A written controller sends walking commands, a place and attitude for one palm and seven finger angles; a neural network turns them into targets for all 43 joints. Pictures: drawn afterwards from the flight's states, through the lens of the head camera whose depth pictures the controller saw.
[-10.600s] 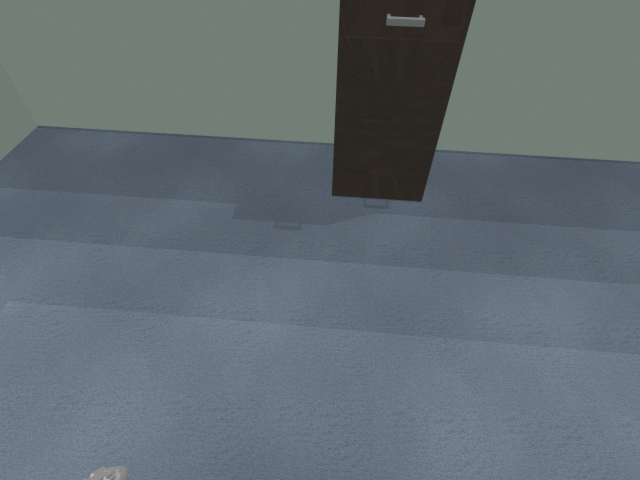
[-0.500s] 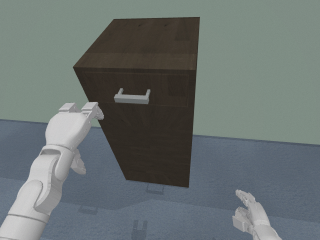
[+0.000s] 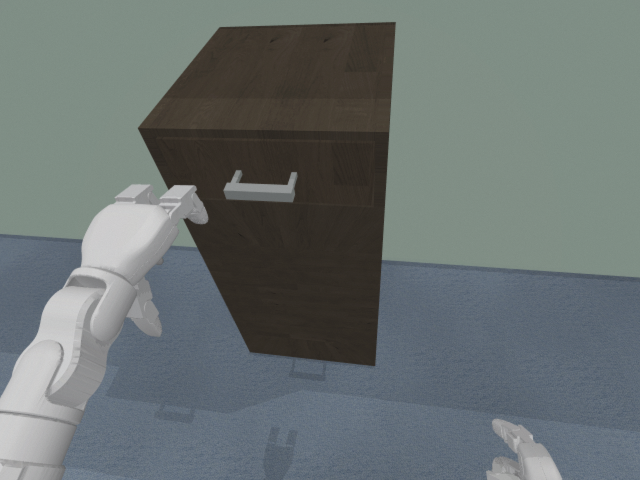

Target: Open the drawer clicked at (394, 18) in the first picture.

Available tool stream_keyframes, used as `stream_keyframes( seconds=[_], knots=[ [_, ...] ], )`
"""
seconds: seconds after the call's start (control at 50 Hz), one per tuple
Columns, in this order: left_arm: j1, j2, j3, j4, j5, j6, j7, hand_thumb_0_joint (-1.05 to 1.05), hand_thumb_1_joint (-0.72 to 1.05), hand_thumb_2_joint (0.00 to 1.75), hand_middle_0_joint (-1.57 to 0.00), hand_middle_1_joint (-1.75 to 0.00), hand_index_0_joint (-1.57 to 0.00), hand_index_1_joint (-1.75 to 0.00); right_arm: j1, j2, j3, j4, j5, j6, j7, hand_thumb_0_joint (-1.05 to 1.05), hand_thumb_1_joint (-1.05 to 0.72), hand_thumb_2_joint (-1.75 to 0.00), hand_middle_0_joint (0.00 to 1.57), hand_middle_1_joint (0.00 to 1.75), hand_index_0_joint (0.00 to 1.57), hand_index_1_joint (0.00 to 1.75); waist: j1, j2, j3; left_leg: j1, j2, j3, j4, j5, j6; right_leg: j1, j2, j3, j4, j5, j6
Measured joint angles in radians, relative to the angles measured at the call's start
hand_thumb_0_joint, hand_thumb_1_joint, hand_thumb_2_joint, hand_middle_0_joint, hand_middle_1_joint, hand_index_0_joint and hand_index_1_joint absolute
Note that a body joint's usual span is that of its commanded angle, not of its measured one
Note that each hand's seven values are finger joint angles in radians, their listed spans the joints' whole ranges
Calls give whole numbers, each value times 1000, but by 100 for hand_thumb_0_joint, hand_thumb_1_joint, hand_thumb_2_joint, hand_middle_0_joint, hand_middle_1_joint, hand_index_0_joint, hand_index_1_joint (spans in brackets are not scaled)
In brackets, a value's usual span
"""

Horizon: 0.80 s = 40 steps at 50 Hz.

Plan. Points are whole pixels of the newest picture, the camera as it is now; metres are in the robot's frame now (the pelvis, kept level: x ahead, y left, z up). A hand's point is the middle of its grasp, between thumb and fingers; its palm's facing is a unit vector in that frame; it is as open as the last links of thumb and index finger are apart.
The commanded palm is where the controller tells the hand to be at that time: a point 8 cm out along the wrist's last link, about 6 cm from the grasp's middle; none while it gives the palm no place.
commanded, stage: raise the hand with hooked fingers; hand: left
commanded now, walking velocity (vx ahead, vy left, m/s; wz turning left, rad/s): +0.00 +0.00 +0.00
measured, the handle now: (262, 184) +0.57 +0.19 +0.03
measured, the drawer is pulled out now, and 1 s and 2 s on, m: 0.00 0.00 0.00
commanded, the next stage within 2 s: move the hooked fingers above the handle in 0.04 s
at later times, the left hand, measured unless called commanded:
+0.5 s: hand (186, 239) +0.35 +0.22 +0.12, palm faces +0.03 -0.03 -1.00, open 13.8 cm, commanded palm +0.33 +0.23 +0.18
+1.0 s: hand (209, 214) +0.42 +0.22 +0.10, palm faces -0.01 -0.01 -1.00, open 13.8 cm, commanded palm +0.41 +0.22 +0.16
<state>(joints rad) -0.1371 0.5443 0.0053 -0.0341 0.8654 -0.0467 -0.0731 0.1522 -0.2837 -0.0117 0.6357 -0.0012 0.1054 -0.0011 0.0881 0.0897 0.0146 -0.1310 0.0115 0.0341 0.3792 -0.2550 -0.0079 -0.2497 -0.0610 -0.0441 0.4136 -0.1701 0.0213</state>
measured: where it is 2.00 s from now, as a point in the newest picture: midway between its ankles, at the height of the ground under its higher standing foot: outside the picture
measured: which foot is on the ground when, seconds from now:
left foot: down 0.00-1.00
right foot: down 0.00-1.00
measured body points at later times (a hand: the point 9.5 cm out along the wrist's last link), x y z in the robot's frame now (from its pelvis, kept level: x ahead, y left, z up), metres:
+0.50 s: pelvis -0.01 +0.00 +0.00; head +0.01 -0.04 +0.45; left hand +0.35 +0.22 +0.18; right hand +0.17 -0.23 -0.12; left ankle -0.04 +0.12 -0.74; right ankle +0.03 -0.13 -0.74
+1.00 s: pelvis +0.01 +0.00 +0.00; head +0.05 -0.03 +0.44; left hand +0.42 +0.22 +0.15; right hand +0.13 -0.26 -0.14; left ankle -0.04 +0.12 -0.74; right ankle +0.03 -0.13 -0.74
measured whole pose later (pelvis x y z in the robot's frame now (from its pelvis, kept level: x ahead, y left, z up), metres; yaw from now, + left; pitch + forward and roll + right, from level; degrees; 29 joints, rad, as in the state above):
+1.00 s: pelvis +0.01 +0.00 +0.00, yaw +0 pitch +6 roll +1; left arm -0.60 0.50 -0.09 0.59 0.98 -0.07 0.04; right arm 0.22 -0.27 -0.04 0.67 0.02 0.11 -0.04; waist 0.02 0.06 -0.04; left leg -0.27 0.02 0.04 0.44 -0.28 -0.01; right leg -0.39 -0.06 -0.03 0.47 -0.19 0.02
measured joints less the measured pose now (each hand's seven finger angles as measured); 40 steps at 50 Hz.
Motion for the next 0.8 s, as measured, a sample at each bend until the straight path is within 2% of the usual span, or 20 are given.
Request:
stream_keyframes(
  seconds=[0.1, 0.24, 0.34, 0.44, 0.54, 0.66, 0.8],
  knots=[
    [-20, 2, -2, 19, 10, 22, 29, 0, -49, 30, -32, -120, -32, -120, -12, 9, 3, 9, 5, 0, -1, 1, -91, -90, 19, 30, 20, 30, 5, -1, 0, -1, -2, -2, -2, 7, 0, 1, -2, -2, -3, 6, 0],
    [-68, -7, -37, 80, 17, 57, 2, 0, -49, 30, -32, -120, -32, -120, -38, 21, 21, 2, 13, -2, -10, 1, -91, -90, 19, 30, 20, 30, 6, 5, -3, -1, -5, -7, -5, 14, 1, 5, -5, -6, -9, 13, 0],
    [-149, -19, -83, 179, 38, 19, -10, 0, -49, 30, -32, -120, -32, -120, -44, 31, 28, 1, 11, -14, -23, 1, -91, -90, 20, 30, 20, 30, 1, -5, -3, -17, -5, -14, 0, 19, -1, -7, -6, -13, -7, 17, -3],
    [-220, -28, -95, 259, 50, -24, 18, 0, -49, 30, -32, -120, -32, -120, -27, 36, 23, 7, 11, -19, -28, 1, -91, -90, 20, 30, 20, 30, -12, -14, -11, -36, -2, -14, 7, 17, -3, -27, -3, -12, -2, 16, -5],
    [-277, -35, -84, 334, 63, -16, 42, 0, -49, 30, -32, -120, -32, -120, 0, 27, 11, 18, 15, -6, -25, 1, -91, -90, 20, 30, 20, 30, -26, -16, -21, -53, 1, -6, 10, 13, -4, -49, 0, -4, 5, 14, -6],
    [-305, -33, -78, 390, 68, 0, 41, 0, -49, 30, -32, -120, -32, -120, 36, 9, -5, 23, 21, 11, -27, 1, -91, -90, 20, 30, 20, 30, -42, -14, -27, -69, 3, 4, 15, 5, -3, -71, 4, 5, 14, 8, -6],
    [-341, -39, -87, 455, 77, -41, 63, 0, -49, 30, -32, -120, -32, -120, 64, 2, -22, 28, 23, 6, -38, 1, -91, -90, 19, 30, 20, 30, -54, -21, -31, -97, 5, 6, 34, -8, -3, -99, 5, 8, 31, -4, -5]
  ],
)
